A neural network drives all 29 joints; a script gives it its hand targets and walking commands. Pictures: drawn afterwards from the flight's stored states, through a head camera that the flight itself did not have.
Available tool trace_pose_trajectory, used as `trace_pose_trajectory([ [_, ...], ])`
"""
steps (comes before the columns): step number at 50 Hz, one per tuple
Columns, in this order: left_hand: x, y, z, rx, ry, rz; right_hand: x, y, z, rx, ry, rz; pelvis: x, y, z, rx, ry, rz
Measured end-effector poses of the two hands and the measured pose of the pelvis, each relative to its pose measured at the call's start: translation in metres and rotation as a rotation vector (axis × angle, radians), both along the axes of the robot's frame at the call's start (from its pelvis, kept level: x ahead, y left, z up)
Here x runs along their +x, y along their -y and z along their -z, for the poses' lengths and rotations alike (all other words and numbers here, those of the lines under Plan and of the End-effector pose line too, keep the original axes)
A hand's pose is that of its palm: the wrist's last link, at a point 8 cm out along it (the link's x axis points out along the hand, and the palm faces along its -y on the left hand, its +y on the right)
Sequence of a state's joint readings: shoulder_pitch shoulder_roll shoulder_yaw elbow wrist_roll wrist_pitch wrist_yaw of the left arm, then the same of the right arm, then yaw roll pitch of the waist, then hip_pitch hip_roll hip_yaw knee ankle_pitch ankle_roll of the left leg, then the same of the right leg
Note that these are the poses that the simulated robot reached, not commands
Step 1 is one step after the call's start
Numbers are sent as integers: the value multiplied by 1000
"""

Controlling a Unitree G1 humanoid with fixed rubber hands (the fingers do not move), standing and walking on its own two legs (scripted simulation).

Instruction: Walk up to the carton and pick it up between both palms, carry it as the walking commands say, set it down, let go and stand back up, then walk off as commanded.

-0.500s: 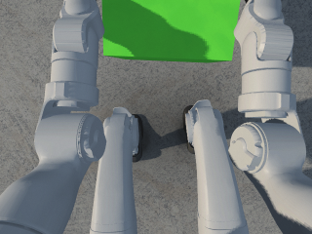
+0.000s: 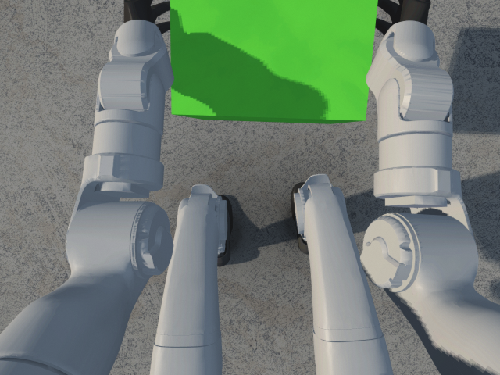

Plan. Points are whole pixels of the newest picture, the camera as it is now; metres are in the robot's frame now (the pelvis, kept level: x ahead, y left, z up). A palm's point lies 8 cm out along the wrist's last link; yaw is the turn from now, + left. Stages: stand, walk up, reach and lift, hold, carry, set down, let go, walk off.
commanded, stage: reach and lift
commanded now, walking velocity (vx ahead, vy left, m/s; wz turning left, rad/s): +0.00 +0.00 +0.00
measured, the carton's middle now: (271, 18) +0.57 -0.04 -0.15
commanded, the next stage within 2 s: none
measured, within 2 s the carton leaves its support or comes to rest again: neither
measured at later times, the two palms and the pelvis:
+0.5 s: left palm (115, 25) +0.51 +0.13 -0.01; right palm (431, 26) +0.48 -0.18 -0.01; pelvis +0.01 +0.00 +0.05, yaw +0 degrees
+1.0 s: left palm (66, 12) +0.49 +0.13 +0.07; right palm out of the picture +0.45 -0.18 +0.08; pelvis +0.04 +0.00 +0.11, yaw +0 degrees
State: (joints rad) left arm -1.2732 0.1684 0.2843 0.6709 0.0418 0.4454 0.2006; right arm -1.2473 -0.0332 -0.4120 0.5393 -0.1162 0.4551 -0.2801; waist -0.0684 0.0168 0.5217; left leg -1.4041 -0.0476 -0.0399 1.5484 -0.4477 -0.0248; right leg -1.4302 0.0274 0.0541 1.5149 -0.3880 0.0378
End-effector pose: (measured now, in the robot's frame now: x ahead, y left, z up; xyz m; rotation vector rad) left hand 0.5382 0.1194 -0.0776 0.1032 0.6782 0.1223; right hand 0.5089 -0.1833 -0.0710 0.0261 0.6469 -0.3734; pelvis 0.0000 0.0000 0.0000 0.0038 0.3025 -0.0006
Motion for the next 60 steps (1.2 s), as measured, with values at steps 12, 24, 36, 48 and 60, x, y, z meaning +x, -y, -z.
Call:
trace_pose_trajectory([
  [12, -13, -1, -28, -7, -7, 3, -17, -2, -28, 3, -5, 12, 4, 0, -27, 1, 41, 2],
  [24, -26, -6, -62, -3, 2, -5, -26, -6, -63, 2, 3, 2, 6, 2, -52, 1, 90, 0],
  [36, -36, -7, -94, -3, -10, -1, -38, -7, -95, -2, -10, 5, 12, 1, -80, -6, 124, -8],
  [48, -50, -6, -135, -5, -39, 2, -53, -6, -136, 8, -37, 13, 30, 1, -109, -8, 93, -9],
  [60, -60, -8, -215, -17, -62, 6, -61, -7, -217, 10, -59, -6, 81, 3, -146, -14, 7, -13],
])
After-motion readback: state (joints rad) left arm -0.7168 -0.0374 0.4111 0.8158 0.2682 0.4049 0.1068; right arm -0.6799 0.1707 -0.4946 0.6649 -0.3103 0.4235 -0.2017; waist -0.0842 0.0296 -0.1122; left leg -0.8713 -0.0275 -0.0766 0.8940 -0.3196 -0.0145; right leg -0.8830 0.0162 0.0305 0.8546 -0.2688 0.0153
